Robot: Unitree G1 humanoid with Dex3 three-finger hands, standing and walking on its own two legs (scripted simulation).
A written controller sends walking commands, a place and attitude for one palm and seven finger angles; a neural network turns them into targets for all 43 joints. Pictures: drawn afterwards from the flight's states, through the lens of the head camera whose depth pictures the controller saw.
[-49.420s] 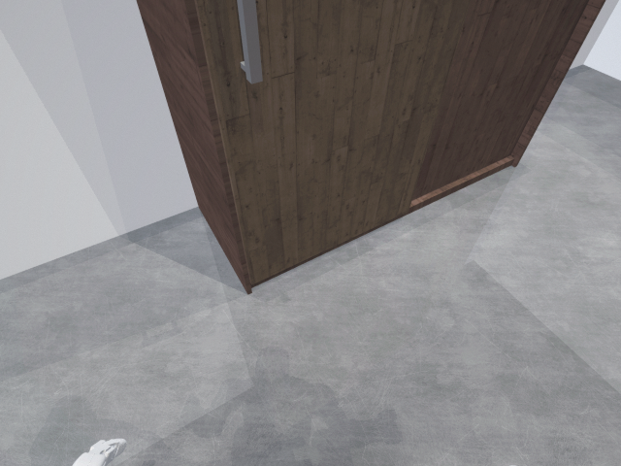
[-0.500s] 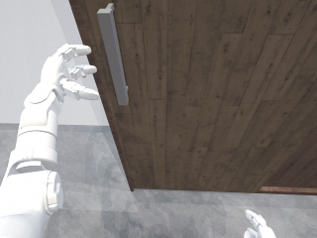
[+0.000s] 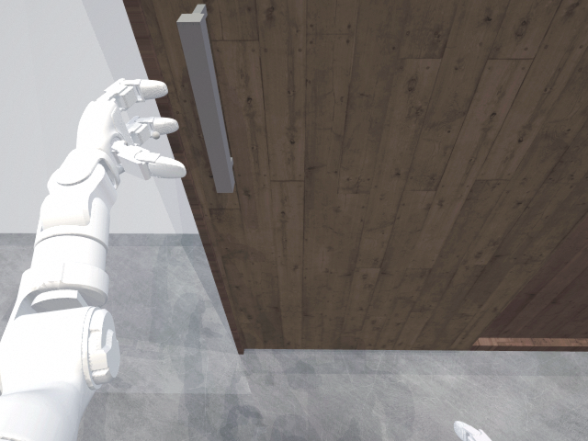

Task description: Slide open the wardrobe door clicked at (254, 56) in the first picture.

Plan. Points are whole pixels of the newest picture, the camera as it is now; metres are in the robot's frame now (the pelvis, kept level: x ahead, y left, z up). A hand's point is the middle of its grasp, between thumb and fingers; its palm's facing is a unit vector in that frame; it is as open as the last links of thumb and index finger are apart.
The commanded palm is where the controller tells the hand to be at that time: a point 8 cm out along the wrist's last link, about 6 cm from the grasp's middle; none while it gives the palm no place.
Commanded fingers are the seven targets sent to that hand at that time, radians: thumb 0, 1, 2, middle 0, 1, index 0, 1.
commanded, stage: move the hooked fingers beside the handle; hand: left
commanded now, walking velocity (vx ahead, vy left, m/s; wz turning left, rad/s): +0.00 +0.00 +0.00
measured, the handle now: (214, 109) +0.51 +0.13 +0.21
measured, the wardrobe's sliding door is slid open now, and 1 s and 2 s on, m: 0.00 0.00 0.00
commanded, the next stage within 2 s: feel for the door with the fingertips in 0.04 s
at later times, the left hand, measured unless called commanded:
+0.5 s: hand (193, 129) +0.45 +0.15 +0.21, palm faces -0.01 -1.00 +0.01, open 14.0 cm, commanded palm +0.42 +0.21 +0.21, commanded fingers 0.00 -0.50 0.30 -0.30 -1.20 -0.30 -1.20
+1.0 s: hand (184, 125) +0.46 +0.16 +0.22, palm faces +0.02 -1.00 -0.01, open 14.0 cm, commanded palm +0.44 +0.21 +0.21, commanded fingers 0.00 -0.50 0.30 -0.30 -1.20 -0.30 -1.20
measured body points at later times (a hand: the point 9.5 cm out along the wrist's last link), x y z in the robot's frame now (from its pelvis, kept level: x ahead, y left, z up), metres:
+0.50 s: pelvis +0.00 +0.00 +0.00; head +0.01 -0.02 +0.45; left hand +0.44 +0.20 +0.22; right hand +0.10 -0.26 -0.11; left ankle -0.04 +0.11 -0.74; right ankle +0.03 -0.13 -0.74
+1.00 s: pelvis -0.01 -0.01 +0.00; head +0.02 -0.03 +0.45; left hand +0.45 +0.21 +0.22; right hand +0.11 -0.27 -0.11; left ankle -0.04 +0.11 -0.74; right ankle +0.03 -0.13 -0.74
